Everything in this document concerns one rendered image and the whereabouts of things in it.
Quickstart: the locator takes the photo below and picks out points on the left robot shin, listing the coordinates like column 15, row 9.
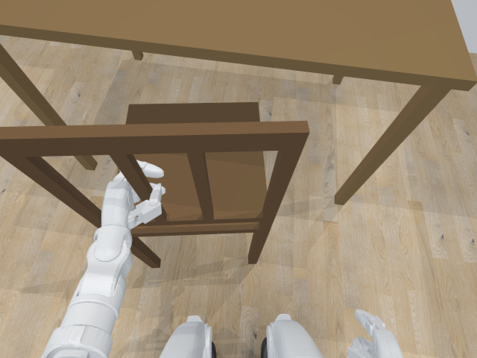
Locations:
column 194, row 318

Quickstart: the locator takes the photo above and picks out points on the table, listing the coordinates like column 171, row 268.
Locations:
column 416, row 42

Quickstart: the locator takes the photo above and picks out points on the chair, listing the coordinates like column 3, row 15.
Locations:
column 211, row 155

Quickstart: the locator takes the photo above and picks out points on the robot left forearm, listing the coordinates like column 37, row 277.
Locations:
column 87, row 326

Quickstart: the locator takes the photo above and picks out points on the robot left hand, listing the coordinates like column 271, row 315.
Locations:
column 120, row 197

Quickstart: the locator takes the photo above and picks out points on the robot right hand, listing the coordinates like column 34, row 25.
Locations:
column 384, row 343

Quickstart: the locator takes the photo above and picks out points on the robot left thigh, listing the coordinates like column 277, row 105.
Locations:
column 191, row 339

